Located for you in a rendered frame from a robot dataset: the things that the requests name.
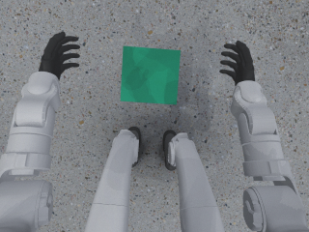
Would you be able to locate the left robot thigh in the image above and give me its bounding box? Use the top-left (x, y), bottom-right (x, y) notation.
top-left (84, 134), bottom-right (139, 232)

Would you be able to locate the left robot forearm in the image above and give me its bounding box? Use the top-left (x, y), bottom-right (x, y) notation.
top-left (0, 72), bottom-right (61, 184)

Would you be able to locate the right robot forearm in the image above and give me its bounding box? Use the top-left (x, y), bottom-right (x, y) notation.
top-left (230, 80), bottom-right (307, 225)

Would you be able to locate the left robot hand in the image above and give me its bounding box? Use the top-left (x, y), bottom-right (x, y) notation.
top-left (39, 31), bottom-right (80, 80)

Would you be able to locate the left robot foot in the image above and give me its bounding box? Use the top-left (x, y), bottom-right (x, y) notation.
top-left (128, 127), bottom-right (141, 167)

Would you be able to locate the carton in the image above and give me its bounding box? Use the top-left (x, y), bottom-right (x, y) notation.
top-left (120, 45), bottom-right (181, 105)

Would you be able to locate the right robot hand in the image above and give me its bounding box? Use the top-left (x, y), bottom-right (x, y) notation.
top-left (219, 41), bottom-right (255, 86)

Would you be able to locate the right robot upper arm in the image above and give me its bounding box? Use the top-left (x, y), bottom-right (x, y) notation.
top-left (242, 186), bottom-right (309, 232)

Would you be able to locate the left robot upper arm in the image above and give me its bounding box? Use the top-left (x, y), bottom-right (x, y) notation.
top-left (0, 180), bottom-right (54, 232)

